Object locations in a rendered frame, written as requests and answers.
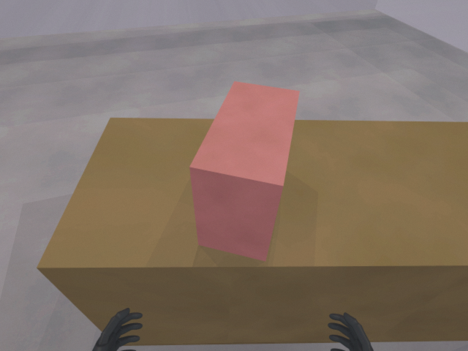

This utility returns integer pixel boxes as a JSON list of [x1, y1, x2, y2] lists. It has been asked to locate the pedestal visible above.
[[37, 118, 468, 346]]

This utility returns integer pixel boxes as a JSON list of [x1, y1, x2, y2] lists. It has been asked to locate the carton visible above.
[[189, 81, 300, 261]]

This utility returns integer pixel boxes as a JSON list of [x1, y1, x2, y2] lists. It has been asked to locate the left robot hand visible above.
[[92, 308, 143, 351]]

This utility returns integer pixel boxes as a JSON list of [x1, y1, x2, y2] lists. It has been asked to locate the right robot hand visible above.
[[328, 312, 374, 351]]

